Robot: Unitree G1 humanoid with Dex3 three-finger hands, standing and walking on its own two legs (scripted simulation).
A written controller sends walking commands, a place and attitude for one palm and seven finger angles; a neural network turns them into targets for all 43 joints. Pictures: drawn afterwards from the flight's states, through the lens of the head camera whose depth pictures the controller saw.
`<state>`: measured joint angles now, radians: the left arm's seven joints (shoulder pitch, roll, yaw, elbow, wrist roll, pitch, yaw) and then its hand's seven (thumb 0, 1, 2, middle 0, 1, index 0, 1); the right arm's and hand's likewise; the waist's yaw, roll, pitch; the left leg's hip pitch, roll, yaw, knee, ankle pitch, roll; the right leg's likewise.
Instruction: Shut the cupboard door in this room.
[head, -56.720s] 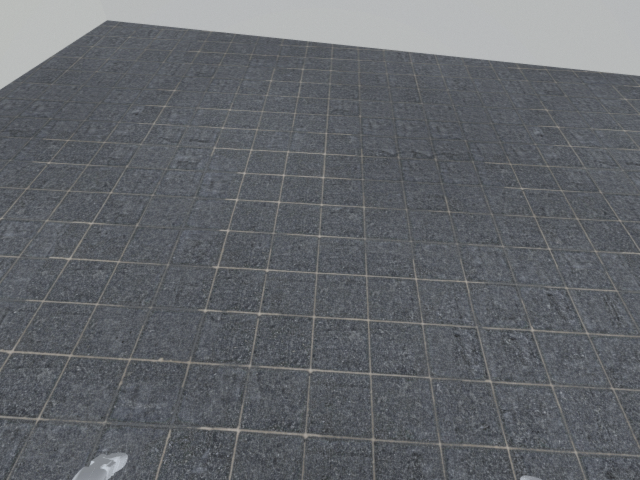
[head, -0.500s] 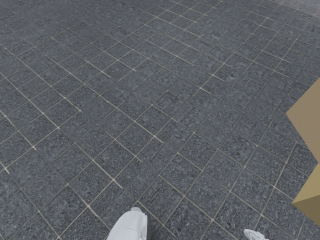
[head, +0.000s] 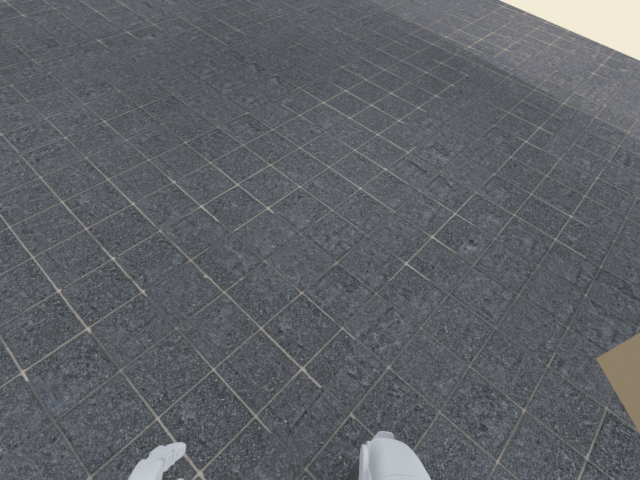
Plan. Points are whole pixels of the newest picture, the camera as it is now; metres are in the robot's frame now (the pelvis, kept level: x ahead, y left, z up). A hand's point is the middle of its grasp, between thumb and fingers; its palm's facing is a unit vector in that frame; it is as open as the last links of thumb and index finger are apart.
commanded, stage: walk to a spot facing it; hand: left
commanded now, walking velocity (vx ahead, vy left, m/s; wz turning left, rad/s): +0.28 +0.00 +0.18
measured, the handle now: out of the picture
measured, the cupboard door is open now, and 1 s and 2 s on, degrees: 58 58 58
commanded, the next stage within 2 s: turn to face it in 0.02 s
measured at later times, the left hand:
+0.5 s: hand (190, 446) +0.19 +0.18 -0.17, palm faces +0.00 -0.98 -0.19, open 7.3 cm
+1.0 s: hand (216, 292) +0.44 +0.19 -0.15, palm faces -0.38 -0.89 -0.26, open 7.4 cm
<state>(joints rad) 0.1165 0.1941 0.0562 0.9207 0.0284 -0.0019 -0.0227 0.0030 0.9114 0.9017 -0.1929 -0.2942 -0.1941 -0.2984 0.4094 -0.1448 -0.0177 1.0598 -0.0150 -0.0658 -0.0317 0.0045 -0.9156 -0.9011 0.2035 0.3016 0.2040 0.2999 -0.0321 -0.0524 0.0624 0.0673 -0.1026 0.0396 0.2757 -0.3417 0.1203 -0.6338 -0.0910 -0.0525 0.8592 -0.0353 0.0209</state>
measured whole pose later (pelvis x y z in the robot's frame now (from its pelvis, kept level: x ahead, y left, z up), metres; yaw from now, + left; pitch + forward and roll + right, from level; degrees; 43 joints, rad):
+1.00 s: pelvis +0.24 +0.03 +0.00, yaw -25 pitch +0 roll -2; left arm 0.15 0.28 0.11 0.87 0.03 0.08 -0.03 0.00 0.91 0.90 -0.19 -0.29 -0.19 -0.30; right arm 0.24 -0.21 -0.05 0.94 -0.03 0.01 -0.02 0.01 -0.90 -0.90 0.21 0.30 0.21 0.30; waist -0.02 0.01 0.07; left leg -0.21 0.16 0.30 0.52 -0.30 0.01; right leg -0.40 -0.05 -0.07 0.85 -0.41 0.05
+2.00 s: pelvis +0.24 +0.01 -0.02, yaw -59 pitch +0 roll +0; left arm 0.16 0.25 0.08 0.88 0.03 0.05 -0.04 0.01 0.91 0.90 -0.19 -0.29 -0.19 -0.30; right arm 0.26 -0.25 -0.06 0.93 -0.02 0.04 -0.02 0.01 -0.90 -0.90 0.21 0.30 0.21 0.30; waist -0.01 0.04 0.07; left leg -0.29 0.19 0.23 0.74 -0.43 -0.06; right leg -0.29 -0.02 -0.07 0.61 -0.32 -0.01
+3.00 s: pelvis +0.24 -0.05 +0.00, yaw -81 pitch +1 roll -1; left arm 0.28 0.19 0.05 0.99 0.03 -0.01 -0.01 0.00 0.91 0.90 -0.20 -0.29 -0.20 -0.30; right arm 0.27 -0.23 -0.06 1.01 -0.04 0.04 0.00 0.01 -0.90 -0.90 0.20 0.30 0.20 0.30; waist -0.02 0.02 0.02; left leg -0.52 0.09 0.07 1.04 -0.37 -0.06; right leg -0.10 0.04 -0.05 0.38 -0.30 -0.05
